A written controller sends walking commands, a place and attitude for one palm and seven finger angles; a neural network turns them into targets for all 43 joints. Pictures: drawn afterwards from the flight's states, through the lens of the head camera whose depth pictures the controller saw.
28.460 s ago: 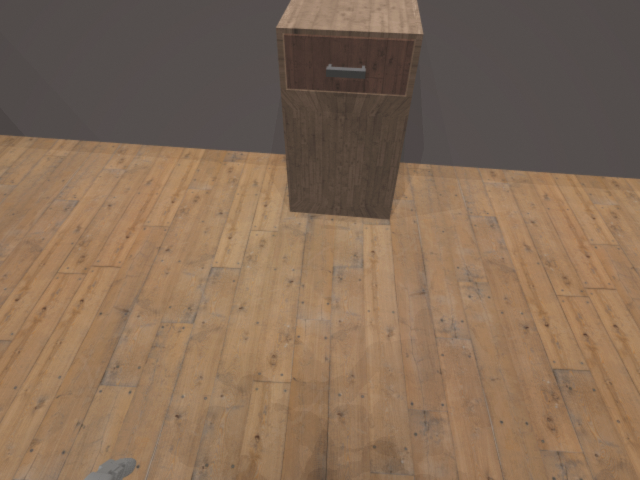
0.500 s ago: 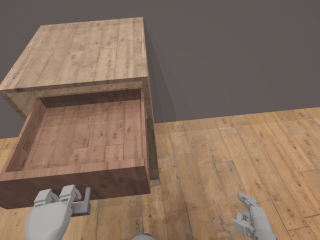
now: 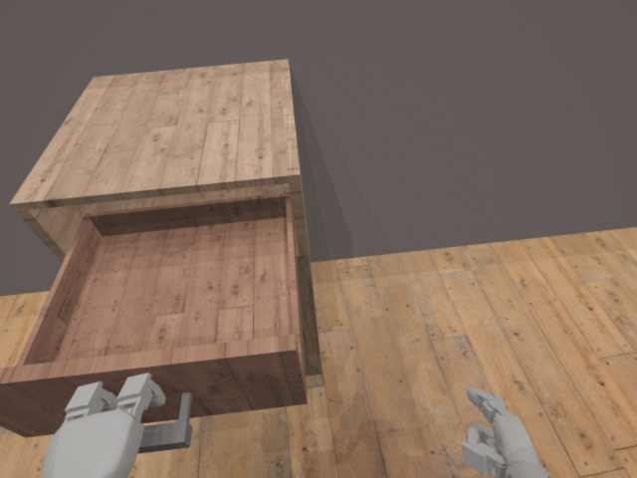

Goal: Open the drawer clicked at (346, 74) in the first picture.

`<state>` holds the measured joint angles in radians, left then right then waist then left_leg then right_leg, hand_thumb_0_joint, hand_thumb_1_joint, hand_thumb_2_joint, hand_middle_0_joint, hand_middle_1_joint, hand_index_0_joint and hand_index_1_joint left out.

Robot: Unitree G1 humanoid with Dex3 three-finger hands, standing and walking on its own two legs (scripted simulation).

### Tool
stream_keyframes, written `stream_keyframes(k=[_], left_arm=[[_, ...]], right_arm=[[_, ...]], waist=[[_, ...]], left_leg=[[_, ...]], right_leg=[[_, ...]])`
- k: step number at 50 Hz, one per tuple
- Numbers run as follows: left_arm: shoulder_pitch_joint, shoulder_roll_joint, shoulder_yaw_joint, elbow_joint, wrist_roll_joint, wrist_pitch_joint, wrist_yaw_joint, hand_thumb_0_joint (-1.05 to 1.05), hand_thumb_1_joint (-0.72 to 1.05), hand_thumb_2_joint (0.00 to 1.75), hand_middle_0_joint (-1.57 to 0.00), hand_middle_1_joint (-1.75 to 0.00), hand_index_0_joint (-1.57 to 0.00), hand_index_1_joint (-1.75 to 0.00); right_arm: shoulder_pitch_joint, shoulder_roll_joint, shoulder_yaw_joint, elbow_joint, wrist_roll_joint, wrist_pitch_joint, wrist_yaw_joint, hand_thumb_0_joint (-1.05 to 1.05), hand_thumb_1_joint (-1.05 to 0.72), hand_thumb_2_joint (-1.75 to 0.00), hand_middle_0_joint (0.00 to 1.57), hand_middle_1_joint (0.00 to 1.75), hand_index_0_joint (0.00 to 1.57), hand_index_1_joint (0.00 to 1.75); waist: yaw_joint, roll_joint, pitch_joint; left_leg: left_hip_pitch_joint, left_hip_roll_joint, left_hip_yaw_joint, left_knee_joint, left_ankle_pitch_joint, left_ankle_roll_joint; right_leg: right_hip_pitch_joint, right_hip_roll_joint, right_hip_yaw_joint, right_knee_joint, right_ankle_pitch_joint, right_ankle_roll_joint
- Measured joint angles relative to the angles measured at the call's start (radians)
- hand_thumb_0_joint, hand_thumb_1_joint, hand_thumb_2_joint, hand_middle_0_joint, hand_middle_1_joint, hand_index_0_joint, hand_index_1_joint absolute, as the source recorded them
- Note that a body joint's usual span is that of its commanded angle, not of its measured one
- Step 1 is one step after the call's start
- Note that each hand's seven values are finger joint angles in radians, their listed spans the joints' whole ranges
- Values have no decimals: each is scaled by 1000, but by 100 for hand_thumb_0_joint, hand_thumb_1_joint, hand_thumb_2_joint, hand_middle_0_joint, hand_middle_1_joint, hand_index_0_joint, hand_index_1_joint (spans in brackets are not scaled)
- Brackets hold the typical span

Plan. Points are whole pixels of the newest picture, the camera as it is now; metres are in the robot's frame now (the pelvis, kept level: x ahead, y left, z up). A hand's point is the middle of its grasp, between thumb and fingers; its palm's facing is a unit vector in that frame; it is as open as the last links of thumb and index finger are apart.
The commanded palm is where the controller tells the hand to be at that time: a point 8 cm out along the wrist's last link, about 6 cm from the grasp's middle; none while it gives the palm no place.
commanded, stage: lift the hand off the handle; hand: left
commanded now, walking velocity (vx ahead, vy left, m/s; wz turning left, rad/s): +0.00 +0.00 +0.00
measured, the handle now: (139, 422) +0.19 +0.26 -0.03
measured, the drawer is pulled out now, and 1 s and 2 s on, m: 0.30 0.29 0.29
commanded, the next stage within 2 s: draw the hand back to the body in 1.48 s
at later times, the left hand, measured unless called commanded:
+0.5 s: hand (107, 449) +0.14 +0.25 +0.03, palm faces -0.02 -0.12 -0.99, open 13.4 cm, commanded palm +0.12 +0.25 +0.10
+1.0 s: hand (94, 423) +0.15 +0.25 +0.08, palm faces +0.09 -0.14 -0.99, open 13.6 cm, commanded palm +0.12 +0.25 +0.14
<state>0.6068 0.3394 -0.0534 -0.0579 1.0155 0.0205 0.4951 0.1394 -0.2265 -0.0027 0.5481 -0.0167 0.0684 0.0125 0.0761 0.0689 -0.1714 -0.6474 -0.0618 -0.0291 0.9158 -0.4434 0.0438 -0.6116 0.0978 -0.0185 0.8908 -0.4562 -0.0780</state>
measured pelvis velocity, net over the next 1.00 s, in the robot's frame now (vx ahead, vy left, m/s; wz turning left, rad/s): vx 0.01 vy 0.01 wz -0.01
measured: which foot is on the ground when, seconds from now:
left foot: down 0.00-1.00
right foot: down 0.00-1.00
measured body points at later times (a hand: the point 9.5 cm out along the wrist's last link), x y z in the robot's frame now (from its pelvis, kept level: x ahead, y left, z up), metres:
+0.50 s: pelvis +0.01 +0.00 +0.01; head +0.02 -0.03 +0.46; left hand +0.14 +0.25 +0.08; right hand +0.23 -0.21 -0.07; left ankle +0.01 +0.09 -0.69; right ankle -0.01 -0.07 -0.69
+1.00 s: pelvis +0.01 +0.01 +0.02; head +0.00 -0.02 +0.47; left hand +0.14 +0.25 +0.13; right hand +0.23 -0.19 -0.06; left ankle +0.00 +0.09 -0.69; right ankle -0.01 -0.07 -0.69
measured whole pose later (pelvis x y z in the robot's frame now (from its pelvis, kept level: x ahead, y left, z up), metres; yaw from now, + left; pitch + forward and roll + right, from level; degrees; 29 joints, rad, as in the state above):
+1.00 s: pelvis +0.01 +0.01 +0.02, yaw -1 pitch +5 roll -1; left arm 0.67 0.38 -0.04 -0.35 0.95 0.05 0.35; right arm 0.14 -0.24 0.00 0.53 0.00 0.08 0.04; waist 0.11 0.10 -0.14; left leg -0.45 -0.06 -0.02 0.74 -0.38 0.06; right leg -0.41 0.09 0.01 0.70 -0.38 -0.06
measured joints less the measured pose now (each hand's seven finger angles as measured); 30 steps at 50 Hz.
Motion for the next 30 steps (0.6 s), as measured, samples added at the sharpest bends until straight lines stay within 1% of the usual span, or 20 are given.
stream_keyframes(k=[10,16,22,30], left_arm=[[26,7,-1,-56,-14,5,-34,0,-48,30,-32,-120,-39,-122],[29,21,3,-69,-17,-4,-59,0,-48,30,-32,-120,-40,-122],[58,33,24,-113,-33,-18,-67,0,-48,30,-33,-120,-40,-122],[56,46,27,-129,-47,-21,-95,0,-48,30,-34,-120,-41,-123]], right_arm=[[-8,-9,-2,-17,2,7,12,1,-90,-90,20,30,20,30],[-5,-10,-3,-14,2,7,10,1,-90,-90,20,30,20,30],[-2,-9,-3,-13,2,6,13,1,-90,-90,20,30,20,30],[-3,-11,-3,-10,4,6,12,1,-90,-90,20,30,20,30]], waist=[[6,12,10],[14,8,17],[14,12,18],[18,18,31]], left_leg=[[48,0,-1,-37,10,4],[71,1,-2,-59,17,4],[95,3,0,-77,21,5],[121,4,1,-104,33,7]], right_leg=[[50,-1,3,-43,13,4],[75,1,5,-67,22,4],[99,2,9,-88,28,5],[126,2,13,-119,43,8]])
